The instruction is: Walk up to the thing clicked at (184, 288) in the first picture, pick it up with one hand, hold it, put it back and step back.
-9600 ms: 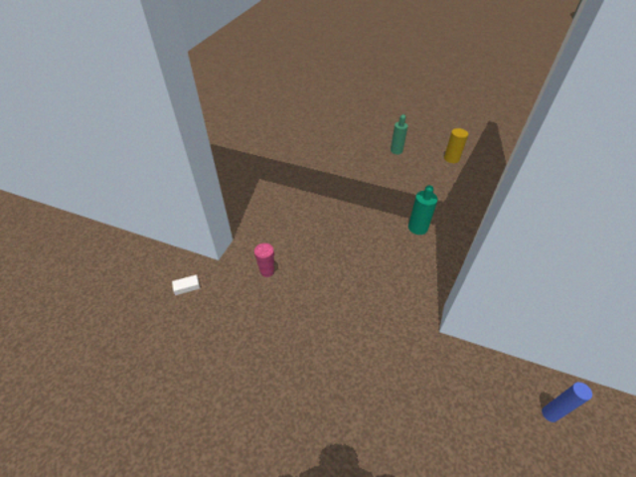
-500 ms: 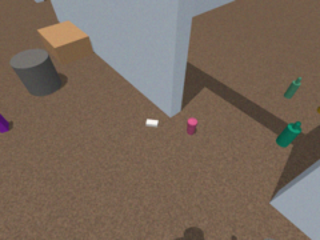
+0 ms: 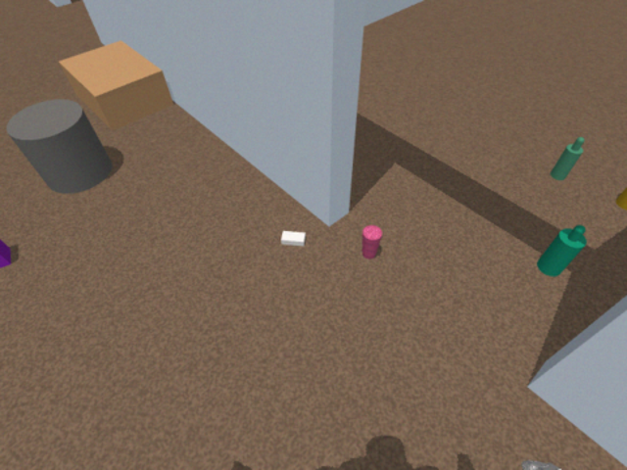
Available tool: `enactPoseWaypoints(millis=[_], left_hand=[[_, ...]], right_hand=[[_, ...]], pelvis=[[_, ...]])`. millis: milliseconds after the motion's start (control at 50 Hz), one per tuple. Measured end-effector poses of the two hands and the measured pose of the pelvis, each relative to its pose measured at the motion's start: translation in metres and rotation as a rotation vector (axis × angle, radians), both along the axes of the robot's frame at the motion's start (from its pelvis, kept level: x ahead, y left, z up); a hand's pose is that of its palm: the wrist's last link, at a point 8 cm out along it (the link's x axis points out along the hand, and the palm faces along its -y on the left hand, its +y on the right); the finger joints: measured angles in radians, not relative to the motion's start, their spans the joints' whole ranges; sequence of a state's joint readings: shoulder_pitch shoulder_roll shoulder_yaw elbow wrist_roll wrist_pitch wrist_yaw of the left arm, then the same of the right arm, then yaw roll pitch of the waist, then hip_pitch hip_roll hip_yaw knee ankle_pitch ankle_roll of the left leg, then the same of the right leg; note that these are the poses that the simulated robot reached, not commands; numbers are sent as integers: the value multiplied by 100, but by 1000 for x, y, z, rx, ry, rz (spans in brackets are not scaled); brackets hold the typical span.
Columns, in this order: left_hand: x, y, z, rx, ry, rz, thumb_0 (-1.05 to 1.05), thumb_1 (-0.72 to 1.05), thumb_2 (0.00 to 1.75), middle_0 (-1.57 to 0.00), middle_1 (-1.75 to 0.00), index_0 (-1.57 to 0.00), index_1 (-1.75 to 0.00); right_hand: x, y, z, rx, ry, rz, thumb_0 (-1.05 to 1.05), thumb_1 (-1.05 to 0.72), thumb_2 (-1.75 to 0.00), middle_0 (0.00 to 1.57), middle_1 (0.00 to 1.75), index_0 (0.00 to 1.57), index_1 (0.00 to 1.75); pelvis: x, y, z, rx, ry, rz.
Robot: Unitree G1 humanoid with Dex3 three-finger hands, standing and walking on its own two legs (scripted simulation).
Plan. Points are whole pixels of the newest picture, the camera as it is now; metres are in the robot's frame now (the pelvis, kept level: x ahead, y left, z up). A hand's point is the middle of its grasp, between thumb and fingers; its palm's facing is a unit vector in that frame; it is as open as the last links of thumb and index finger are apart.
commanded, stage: walk up
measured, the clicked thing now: (293, 238) +1.06 +0.08 -0.76
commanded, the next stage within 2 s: stand in 0.14 s
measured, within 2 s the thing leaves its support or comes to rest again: neither
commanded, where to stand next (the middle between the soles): +0.07 +0.03 m, yaw +4 degrees
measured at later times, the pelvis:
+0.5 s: pelvis +0.01 +0.00 +0.01, yaw +3 degrees
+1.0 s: pelvis +0.00 +0.01 +0.01, yaw +5 degrees
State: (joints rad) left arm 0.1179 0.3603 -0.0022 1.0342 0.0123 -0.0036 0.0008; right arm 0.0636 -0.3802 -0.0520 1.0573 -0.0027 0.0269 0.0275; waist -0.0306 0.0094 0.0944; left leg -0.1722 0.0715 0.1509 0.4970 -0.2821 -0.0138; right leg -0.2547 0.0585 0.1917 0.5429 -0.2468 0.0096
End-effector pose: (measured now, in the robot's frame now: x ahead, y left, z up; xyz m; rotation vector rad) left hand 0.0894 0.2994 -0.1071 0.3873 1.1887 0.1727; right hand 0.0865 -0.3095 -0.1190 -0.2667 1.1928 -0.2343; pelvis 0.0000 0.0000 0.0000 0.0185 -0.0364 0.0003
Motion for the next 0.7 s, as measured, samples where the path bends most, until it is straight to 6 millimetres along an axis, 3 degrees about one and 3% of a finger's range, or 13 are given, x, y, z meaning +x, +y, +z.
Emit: enactPoseWaypoints(millis=[300,700], left_hand=[[11,-3,4,-31,-28,25,1,91,90,-21,-30,-20,-30],[-29,5,1,-44,12,110,1,91,90,-21,-30,-20,-30]], right_hand=[[-9,9,2,1,50,19,1,-90,-90,20,30,20,30],[8,21,12,-3,23,81,1,-90,-90,20,30,20,30]], pelvis=[[7,2,6,-6,-3,28],[4,5,12,-15,-3,67]])
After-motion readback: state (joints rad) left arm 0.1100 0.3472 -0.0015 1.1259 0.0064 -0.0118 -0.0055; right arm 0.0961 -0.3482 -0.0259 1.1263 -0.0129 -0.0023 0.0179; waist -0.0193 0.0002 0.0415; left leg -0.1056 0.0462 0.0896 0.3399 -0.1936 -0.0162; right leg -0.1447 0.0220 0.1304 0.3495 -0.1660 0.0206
